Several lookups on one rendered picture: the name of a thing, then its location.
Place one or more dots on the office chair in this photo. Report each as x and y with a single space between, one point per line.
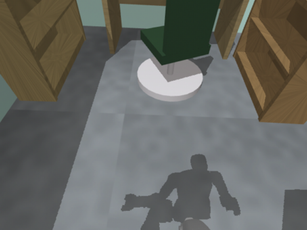
169 75

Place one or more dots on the desk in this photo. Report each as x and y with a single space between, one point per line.
229 20

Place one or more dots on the bookshelf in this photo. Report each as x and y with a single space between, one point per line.
271 55
39 43

